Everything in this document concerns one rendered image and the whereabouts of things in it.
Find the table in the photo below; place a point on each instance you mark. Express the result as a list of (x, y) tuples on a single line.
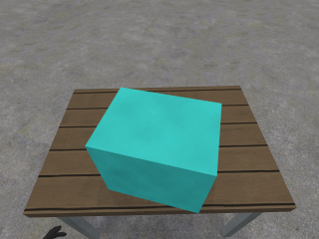
[(70, 187)]

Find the carton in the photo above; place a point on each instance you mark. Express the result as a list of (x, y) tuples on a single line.
[(158, 147)]

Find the robot left hand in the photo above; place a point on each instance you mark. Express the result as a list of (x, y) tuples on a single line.
[(54, 233)]

